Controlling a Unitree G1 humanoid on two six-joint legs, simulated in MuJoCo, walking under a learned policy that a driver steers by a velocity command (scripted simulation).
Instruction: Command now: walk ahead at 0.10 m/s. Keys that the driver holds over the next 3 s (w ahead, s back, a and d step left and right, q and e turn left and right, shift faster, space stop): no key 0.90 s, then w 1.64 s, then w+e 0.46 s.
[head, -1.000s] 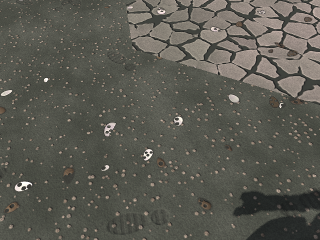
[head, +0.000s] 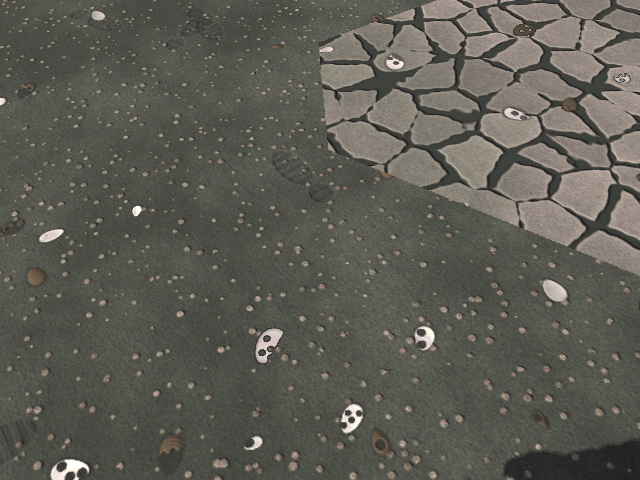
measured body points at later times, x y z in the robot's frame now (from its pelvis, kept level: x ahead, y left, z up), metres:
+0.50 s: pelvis +0.04 +0.03 +0.01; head +0.05 +0.03 +0.45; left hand +0.05 +0.26 -0.15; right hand +0.05 -0.20 -0.15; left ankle +0.04 +0.13 -0.74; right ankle +0.03 -0.07 -0.74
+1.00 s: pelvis +0.05 +0.04 +0.00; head +0.05 +0.04 +0.45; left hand +0.03 +0.26 -0.16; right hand +0.03 -0.18 -0.16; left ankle +0.04 +0.13 -0.74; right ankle +0.03 -0.07 -0.74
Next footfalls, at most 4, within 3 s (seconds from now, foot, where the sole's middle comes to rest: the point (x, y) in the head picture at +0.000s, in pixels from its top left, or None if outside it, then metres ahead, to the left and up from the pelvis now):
0.20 left None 0.08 0.13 -0.78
1.66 left None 0.48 0.06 -0.78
2.22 right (389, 344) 0.79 -0.10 -0.78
2.76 left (315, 245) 1.10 0.07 -0.78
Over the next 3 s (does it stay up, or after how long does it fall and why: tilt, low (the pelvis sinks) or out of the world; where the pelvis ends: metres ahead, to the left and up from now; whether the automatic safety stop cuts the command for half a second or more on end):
stays up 1.05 0.00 0.01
